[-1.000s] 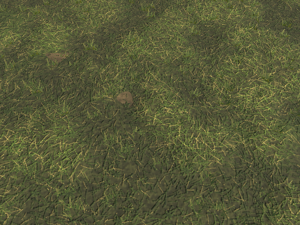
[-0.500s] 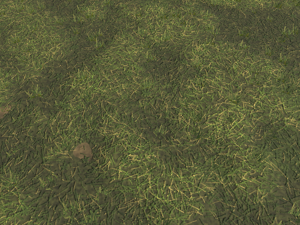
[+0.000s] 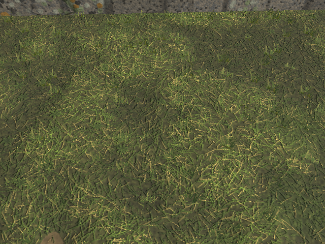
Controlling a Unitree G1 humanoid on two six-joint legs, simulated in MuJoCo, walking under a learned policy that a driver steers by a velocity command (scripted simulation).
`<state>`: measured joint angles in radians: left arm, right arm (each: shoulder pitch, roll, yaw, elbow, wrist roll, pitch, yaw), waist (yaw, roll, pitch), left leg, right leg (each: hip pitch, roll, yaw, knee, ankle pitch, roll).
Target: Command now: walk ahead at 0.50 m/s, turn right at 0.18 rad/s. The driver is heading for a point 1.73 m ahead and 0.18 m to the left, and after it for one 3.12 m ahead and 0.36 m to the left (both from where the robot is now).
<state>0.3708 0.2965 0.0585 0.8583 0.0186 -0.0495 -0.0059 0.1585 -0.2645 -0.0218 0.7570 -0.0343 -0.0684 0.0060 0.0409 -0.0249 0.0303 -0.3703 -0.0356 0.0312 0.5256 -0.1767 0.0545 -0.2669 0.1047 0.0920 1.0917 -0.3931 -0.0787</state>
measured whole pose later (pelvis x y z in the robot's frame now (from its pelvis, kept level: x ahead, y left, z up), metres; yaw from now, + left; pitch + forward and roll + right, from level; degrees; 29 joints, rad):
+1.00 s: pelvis +0.52 -0.01 -0.01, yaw -1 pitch +1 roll -1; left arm 0.43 0.23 0.03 1.01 0.01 -0.07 0.00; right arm 0.06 -0.23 -0.03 0.81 -0.04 -0.07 0.01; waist 0.05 0.00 0.05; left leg -0.44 0.00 0.09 0.57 -0.12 0.09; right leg -0.05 0.02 -0.04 0.72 -0.45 -0.05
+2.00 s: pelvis +1.05 -0.03 +0.00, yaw +12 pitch +0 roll -1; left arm 0.41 0.18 0.04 1.03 0.02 -0.09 0.03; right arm 0.05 -0.20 -0.04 0.87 -0.03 -0.01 0.05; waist 0.04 0.02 0.07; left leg -0.55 0.03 0.13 0.64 -0.09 0.11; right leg 0.13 0.02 -0.30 0.24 -0.38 -0.02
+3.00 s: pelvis +1.56 +0.15 +0.01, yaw +26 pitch +1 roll -1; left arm 0.41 0.19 0.03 1.00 0.01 -0.08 -0.01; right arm 0.07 -0.23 -0.02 0.86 -0.03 -0.05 0.02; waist 0.06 0.04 0.06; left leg -0.58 0.06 0.00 0.67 -0.06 0.00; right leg -0.03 0.08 -0.02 0.25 -0.23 -0.06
